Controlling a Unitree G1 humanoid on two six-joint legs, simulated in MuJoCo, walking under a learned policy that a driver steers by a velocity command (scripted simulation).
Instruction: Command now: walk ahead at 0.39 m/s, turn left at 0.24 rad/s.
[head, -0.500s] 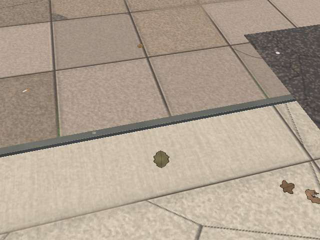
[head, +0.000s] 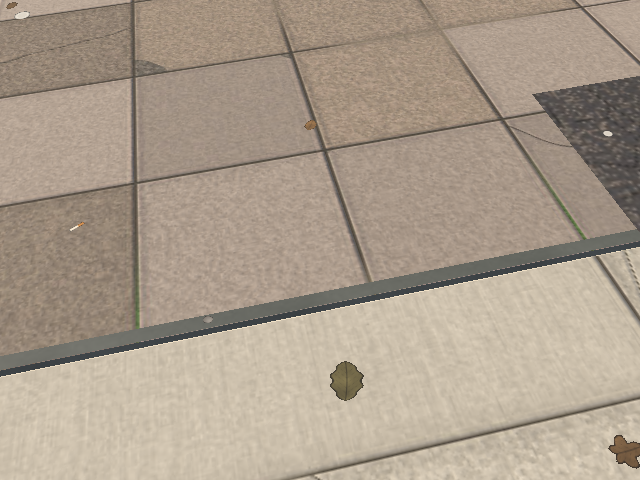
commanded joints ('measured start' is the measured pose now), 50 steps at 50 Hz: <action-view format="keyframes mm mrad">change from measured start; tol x16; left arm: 1 -9 114 30 -30 6 -24 6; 12 -11 203 48 64 -36 25 37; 15 225 54 -14 87 10 22 15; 33 -103 102 -2 109 21 77 53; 50 -46 89 -6 224 -4 69 46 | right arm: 1 -53 -44 -14 -84 -14 -3 3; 9 -233 -11 11 -151 -31 -14 39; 16 6 -95 -8 -105 -48 9 14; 22 -269 -58 1 -101 -64 29 8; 50 -172 -30 3 167 -30 61 -38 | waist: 1 -4 -138 71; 11 -19 -141 -4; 15 -22 207 -413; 16 -60 91 -423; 19 2 6 -104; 27 51 65 -76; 31 -21 -173 78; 50 -1 -47 -6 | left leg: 1 -234 41 -48 -24 99 -19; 12 208 -66 92 -652 352 58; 14 696 164 -130 -560 1040 188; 15 856 383 -414 -594 1143 370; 18 518 243 -268 -747 534 264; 21 181 155 -143 -860 260 205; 29 53 53 -62 -818 -309 41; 33 350 -31 49 -662 11 -12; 50 394 -4 35 -641 344 6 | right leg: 1 119 -255 186 -216 397 -145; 12 164 -210 40 65 770 -69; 13 118 -151 10 213 700 -28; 14 -123 -77 -7 497 296 27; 15 -286 17 95 769 -458 77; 16 -286 -19 195 827 -469 83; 27 59 -56 55 216 44 66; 32 -287 -125 185 -72 -350 4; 50 -34 -66 100 47 233 19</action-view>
